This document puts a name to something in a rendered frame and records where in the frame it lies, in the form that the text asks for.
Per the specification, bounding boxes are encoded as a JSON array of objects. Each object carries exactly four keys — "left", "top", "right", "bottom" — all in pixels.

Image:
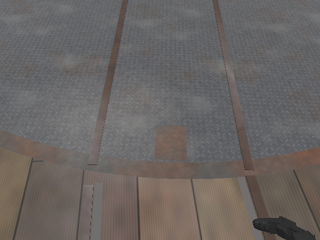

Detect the right robot hand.
[{"left": 252, "top": 216, "right": 316, "bottom": 240}]

